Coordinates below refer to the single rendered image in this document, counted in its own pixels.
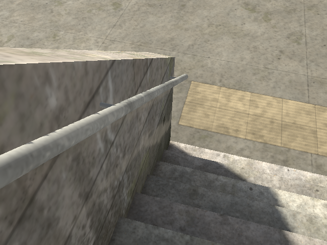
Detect stairs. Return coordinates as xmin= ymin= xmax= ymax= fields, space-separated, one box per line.
xmin=109 ymin=141 xmax=327 ymax=245

